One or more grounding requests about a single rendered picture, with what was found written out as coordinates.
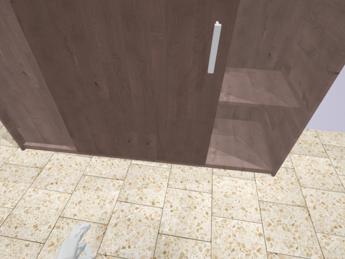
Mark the handle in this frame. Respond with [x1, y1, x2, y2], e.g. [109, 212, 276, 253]
[208, 21, 222, 73]

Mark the wardrobe door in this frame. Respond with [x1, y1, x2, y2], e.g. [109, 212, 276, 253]
[0, 0, 75, 147]
[9, 0, 240, 165]

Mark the robot left hand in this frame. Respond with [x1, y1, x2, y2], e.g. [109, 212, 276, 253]
[56, 222, 95, 259]

